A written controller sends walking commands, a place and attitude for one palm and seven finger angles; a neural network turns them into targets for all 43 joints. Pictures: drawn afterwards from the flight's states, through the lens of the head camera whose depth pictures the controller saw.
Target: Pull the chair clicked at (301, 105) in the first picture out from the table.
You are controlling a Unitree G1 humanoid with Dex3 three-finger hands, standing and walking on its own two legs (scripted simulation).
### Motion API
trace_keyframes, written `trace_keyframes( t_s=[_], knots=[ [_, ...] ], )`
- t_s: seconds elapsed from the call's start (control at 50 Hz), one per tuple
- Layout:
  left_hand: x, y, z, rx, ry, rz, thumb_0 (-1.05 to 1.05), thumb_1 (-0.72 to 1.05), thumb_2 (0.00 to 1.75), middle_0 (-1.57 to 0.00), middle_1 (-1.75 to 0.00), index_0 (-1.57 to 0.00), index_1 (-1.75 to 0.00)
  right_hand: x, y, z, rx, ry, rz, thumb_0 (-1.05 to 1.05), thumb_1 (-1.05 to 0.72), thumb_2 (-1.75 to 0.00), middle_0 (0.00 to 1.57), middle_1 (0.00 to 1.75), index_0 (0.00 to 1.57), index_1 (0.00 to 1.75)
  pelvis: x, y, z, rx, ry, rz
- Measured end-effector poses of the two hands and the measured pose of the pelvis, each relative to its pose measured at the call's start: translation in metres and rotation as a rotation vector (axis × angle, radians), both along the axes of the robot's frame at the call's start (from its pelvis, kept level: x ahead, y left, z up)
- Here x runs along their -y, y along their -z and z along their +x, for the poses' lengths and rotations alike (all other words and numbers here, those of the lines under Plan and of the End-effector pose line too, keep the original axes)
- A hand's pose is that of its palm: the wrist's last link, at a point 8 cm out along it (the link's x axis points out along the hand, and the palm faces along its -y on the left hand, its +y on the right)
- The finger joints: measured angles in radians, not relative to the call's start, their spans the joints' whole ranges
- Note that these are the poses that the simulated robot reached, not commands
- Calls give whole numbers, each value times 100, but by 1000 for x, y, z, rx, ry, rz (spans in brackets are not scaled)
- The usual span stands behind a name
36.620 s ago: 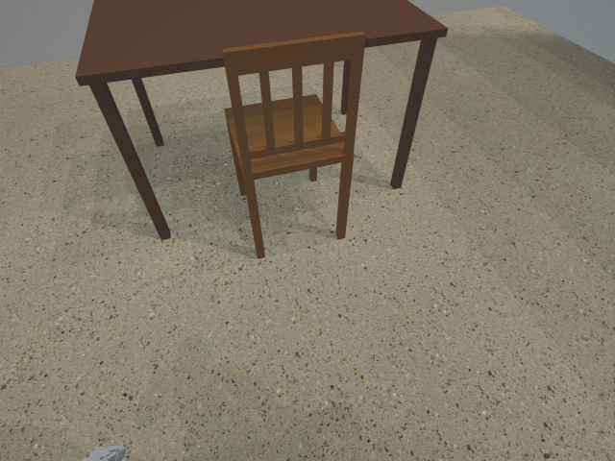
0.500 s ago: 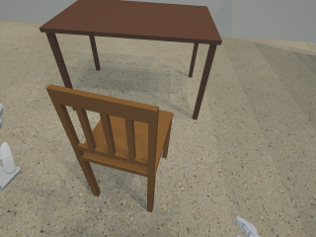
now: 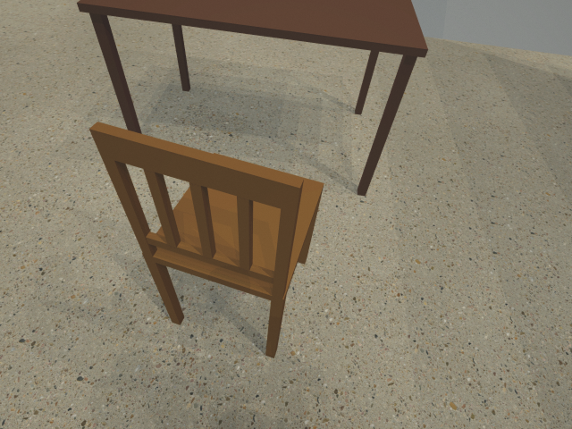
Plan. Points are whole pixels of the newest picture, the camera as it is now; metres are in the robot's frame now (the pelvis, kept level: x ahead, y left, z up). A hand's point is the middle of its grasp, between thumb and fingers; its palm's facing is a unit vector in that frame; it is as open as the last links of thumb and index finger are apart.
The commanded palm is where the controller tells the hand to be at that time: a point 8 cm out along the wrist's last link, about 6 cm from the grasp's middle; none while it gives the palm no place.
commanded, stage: let the arm hang, fingers relaxed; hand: left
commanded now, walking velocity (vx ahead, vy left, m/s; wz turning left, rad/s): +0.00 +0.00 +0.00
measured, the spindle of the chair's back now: (204, 221) +0.51 +0.20 -0.11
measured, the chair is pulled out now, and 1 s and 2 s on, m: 0.59 0.59 0.59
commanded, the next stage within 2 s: look to check the result in 0.74 s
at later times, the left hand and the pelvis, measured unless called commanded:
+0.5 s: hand out of the picture -0.02 +0.15 -0.17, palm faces +0.03 -0.98 -0.17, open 7.4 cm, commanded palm none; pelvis +0.00 +0.00 +0.00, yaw -1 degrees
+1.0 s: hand out of the picture -0.01 +0.14 -0.17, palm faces +0.04 -0.99 -0.16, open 7.4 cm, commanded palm none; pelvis +0.01 -0.02 +0.00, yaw -1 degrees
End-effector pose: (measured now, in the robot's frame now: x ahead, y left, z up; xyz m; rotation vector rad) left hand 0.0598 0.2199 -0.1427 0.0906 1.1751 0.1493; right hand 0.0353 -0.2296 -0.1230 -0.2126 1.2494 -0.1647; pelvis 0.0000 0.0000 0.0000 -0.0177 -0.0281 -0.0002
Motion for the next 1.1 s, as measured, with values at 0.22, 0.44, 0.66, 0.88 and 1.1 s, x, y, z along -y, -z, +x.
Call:
trace_keyframes(
  t_s=[0.22,0.44,0.66,0.88,1.1],
  knots=[
    [-21,-8,-80,-262,0,75,-2,94,90,-20,-30,-20,-30,-7,15,-61,-157,69,54,1,-92,-90,20,29,20,30,-2,-4,0,7,12,6],
    [9,-4,-90,-284,-6,29,0,91,90,-20,-30,-19,-30,-26,24,-76,-190,93,119,1,-91,-90,20,29,20,30,3,-3,1,8,21,14],
    [37,2,-75,-248,-3,-22,1,92,90,-20,-30,-20,-30,-27,24,-73,-182,110,127,1,-91,-90,20,29,20,30,11,-2,4,7,20,15],
    [36,2,-73,-249,-15,-13,0,91,90,-20,-30,-19,-30,-20,23,-67,-182,112,113,0,-91,-90,20,29,20,30,15,-3,8,10,18,14],
    [33,0,-71,-255,-15,-2,0,91,90,-20,-30,-19,-30,-17,22,-63,-183,112,111,0,-91,-90,20,29,20,30,16,-3,11,10,20,15]
  ],
)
